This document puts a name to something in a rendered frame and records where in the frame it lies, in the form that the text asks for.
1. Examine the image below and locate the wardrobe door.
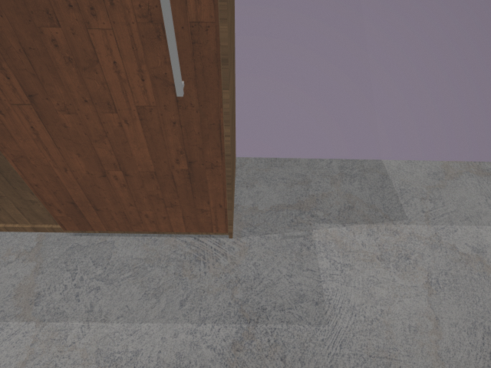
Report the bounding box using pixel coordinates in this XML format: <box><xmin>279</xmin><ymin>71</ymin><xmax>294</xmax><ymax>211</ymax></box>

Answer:
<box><xmin>0</xmin><ymin>151</ymin><xmax>58</xmax><ymax>225</ymax></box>
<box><xmin>0</xmin><ymin>0</ymin><xmax>228</xmax><ymax>233</ymax></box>

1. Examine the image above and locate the handle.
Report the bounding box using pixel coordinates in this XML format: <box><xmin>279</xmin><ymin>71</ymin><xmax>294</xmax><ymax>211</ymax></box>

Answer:
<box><xmin>160</xmin><ymin>0</ymin><xmax>184</xmax><ymax>97</ymax></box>

